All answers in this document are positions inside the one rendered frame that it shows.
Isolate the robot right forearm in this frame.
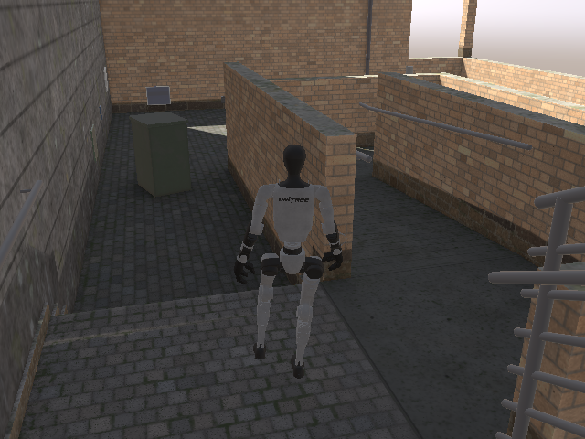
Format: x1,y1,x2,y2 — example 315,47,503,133
326,221,342,255

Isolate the left robot hand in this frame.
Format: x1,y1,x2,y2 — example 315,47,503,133
234,260,255,284

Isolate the left robot shin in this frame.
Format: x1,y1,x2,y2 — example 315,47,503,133
257,285,271,348

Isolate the right robot hand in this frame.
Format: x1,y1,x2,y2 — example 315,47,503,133
322,252,343,271

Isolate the left robot upper arm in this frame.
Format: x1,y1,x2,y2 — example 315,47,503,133
249,184,275,235

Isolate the robot shin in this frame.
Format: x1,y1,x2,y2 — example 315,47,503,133
295,306,313,366
257,285,271,348

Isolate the right robot shin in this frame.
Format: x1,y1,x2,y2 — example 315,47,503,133
295,306,313,366

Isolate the right robot upper arm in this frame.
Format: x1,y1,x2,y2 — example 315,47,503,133
313,185,336,235

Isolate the robot left forearm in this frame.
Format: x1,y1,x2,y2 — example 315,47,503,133
237,221,258,263

